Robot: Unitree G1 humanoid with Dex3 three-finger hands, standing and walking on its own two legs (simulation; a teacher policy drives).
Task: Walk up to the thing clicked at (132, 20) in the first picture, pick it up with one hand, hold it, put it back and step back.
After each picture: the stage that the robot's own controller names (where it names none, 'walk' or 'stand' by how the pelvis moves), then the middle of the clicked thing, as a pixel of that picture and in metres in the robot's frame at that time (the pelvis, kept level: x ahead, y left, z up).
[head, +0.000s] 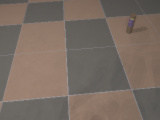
stand; (131, 23) +1.63 -0.56 -0.65
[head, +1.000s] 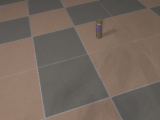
walk; (99, 28) +1.59 -0.08 -0.63
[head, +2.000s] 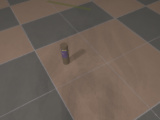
walk; (65, 54) +1.11 +0.25 -0.64
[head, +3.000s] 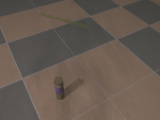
walk; (59, 89) +0.72 +0.19 -0.63
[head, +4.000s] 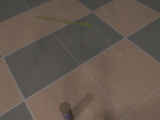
walk; (67, 113) +0.44 +0.17 -0.62
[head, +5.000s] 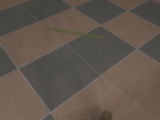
stand; out of the picture +0.44 -0.16 -0.62
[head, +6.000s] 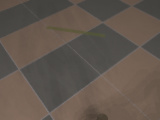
stand; out of the picture +0.41 -0.08 -0.64
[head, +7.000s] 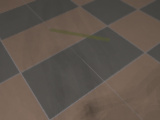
stand; out of the picture +0.33 -0.09 -0.64
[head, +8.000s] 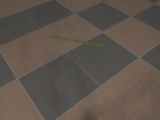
walk; out of the picture +0.35 -0.10 -0.66
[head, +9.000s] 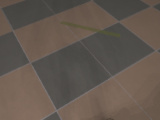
walk; out of the picture +0.36 -0.11 -0.63
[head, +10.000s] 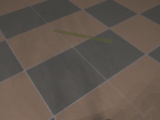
walk; out of the picture +0.40 -0.13 -0.63
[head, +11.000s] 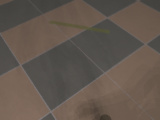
stand; out of the picture +0.37 -0.10 -0.62
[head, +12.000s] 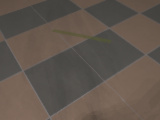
stand; out of the picture +0.38 -0.08 -0.63
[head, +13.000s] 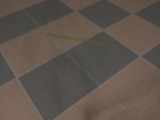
stand; out of the picture +0.33 -0.07 -0.66
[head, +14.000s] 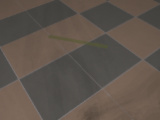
stand; out of the picture +0.32 -0.08 -0.66
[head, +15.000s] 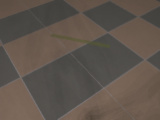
stand; out of the picture +0.32 -0.08 -0.66
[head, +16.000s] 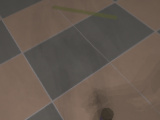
go down; (105, 118) +0.35 -0.08 -0.58
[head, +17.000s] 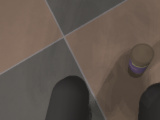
go down; (138, 63) +0.42 -0.12 -0.22
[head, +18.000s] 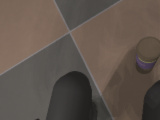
close in; (146, 58) +0.42 -0.12 -0.20
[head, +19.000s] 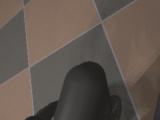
close in; out of the picture +0.42 -0.15 -0.16
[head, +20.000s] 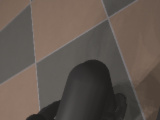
go down; out of the picture +0.42 -0.15 -0.16
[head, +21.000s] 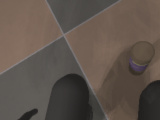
go down; (139, 61) +0.42 -0.12 -0.22
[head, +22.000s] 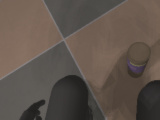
go down; (136, 63) +0.42 -0.12 -0.21
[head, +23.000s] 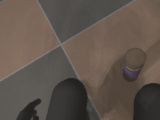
go down; (132, 67) +0.42 -0.11 -0.23
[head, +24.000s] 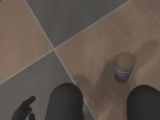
go down; (123, 70) +0.42 -0.10 -0.27
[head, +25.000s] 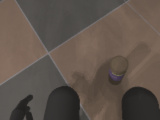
go down; (116, 72) +0.42 -0.09 -0.29
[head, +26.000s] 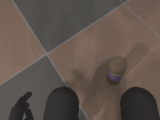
go down; (115, 73) +0.42 -0.09 -0.29
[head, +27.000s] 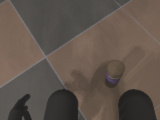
close in; (113, 75) +0.42 -0.09 -0.31
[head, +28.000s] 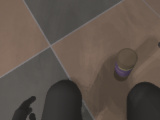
go down; (123, 67) +0.42 -0.10 -0.23
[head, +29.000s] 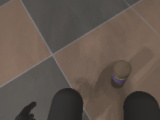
go down; (119, 76) +0.42 -0.09 -0.30
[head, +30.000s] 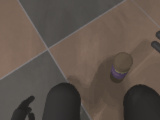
go down; (119, 70) +0.42 -0.09 -0.26
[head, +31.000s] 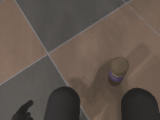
go down; (116, 73) +0.42 -0.09 -0.28
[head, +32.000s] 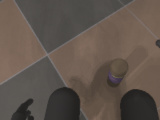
go down; (115, 75) +0.42 -0.09 -0.29
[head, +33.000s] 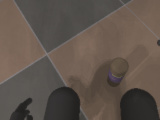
go down; (116, 74) +0.42 -0.09 -0.29
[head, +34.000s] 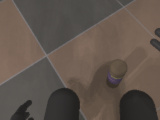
go down; (115, 75) +0.42 -0.09 -0.29
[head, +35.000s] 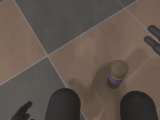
go down; (115, 76) +0.42 -0.09 -0.29
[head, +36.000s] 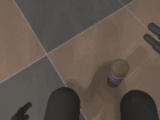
go down; (116, 75) +0.42 -0.09 -0.29
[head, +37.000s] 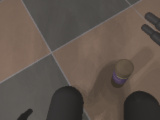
go down; (120, 75) +0.42 -0.09 -0.29
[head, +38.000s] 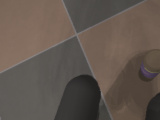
go down; (150, 68) +0.42 -0.11 -0.24
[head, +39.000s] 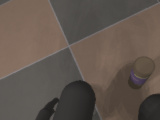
go down; (139, 75) +0.42 -0.11 -0.24
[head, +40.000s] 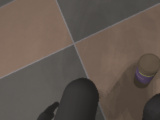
go down; (144, 73) +0.42 -0.11 -0.22
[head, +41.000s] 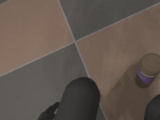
go down; (146, 73) +0.42 -0.11 -0.22
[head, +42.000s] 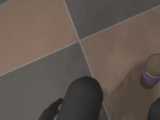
go down; (151, 74) +0.42 -0.12 -0.22
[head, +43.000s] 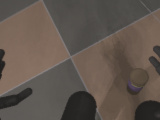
close in; (135, 83) +0.41 -0.10 -0.33
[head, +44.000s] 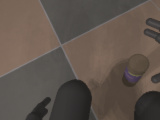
go down; (133, 73) +0.42 -0.09 -0.23
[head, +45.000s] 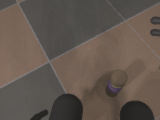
rest palm; (114, 85) +0.42 -0.07 -0.32
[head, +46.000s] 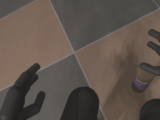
walk; (141, 80) +0.42 -0.09 -0.29
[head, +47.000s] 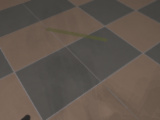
stand; out of the picture +0.33 -0.07 -0.58
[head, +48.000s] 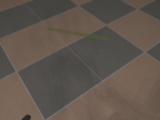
stand; out of the picture +0.34 -0.06 -0.59
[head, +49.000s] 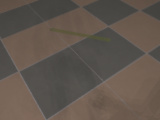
stand; out of the picture +0.34 -0.06 -0.59
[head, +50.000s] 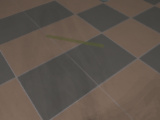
stand; out of the picture +0.37 -0.07 -0.65
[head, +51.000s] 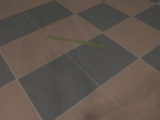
stand; out of the picture +0.34 -0.07 -0.66
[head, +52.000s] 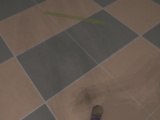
walk; (96, 115) +0.39 -0.06 -0.63
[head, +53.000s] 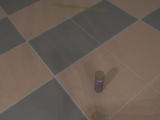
walk; (99, 82) +0.67 -0.05 -0.64
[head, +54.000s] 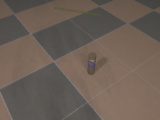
stand; (91, 64) +1.00 -0.06 -0.64
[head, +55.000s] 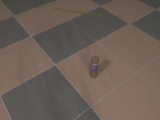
stand; (94, 67) +0.95 -0.09 -0.65
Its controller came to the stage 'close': yes
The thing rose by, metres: 0.00
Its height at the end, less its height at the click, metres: +0.00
